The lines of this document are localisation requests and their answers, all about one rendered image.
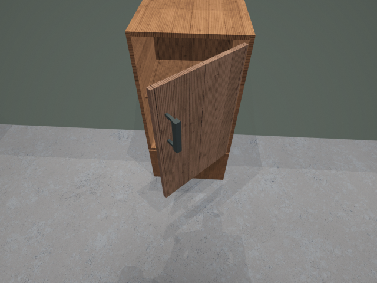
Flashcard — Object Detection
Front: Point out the cupboard door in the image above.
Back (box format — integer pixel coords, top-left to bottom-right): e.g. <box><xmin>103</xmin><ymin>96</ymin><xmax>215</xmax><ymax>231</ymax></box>
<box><xmin>146</xmin><ymin>42</ymin><xmax>249</xmax><ymax>198</ymax></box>

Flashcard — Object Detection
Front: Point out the handle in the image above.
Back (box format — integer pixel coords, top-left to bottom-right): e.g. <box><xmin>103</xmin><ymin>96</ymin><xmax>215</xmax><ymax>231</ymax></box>
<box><xmin>165</xmin><ymin>113</ymin><xmax>182</xmax><ymax>153</ymax></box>

